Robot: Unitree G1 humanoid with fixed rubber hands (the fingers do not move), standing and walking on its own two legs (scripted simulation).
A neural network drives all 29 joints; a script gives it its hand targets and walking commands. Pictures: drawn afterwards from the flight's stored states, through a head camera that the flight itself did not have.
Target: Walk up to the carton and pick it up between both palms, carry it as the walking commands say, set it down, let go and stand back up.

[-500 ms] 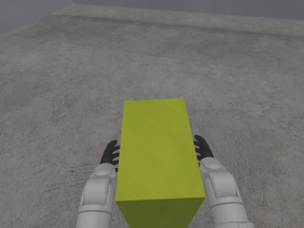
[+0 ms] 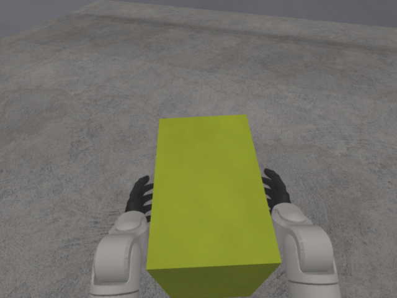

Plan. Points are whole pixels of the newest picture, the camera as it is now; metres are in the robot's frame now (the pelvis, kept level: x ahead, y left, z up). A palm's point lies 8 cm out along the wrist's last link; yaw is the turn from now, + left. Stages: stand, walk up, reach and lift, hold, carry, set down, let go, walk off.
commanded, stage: carry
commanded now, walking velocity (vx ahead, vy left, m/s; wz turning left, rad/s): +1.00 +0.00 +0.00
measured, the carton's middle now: (207, 213) +0.30 -0.01 +0.03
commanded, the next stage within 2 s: none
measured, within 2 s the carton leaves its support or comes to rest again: neither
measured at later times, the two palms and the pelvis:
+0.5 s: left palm (131, 128) +0.52 +0.18 +0.08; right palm (232, 123) +0.52 -0.09 +0.09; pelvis +0.23 +0.05 -0.01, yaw +0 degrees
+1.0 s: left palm (137, 59) +0.95 +0.23 +0.07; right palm (204, 58) +0.94 -0.03 +0.07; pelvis +0.66 +0.12 -0.02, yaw -3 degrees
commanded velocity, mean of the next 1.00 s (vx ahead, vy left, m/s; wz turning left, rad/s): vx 1.00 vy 0.00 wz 0.00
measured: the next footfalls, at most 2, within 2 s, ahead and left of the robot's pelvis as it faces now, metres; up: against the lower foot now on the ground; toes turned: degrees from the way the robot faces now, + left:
right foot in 0.54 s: +0.43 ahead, -0.07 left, +0.00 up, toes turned -7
left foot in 0.94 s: +0.79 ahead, +0.21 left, +0.00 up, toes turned +8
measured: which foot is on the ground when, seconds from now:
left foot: down 0.00-0.56, up 0.58-0.92, down 0.94-1.00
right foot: down 0.00-0.14, up 0.16-0.52, down 0.54-0.96, up 0.98-1.00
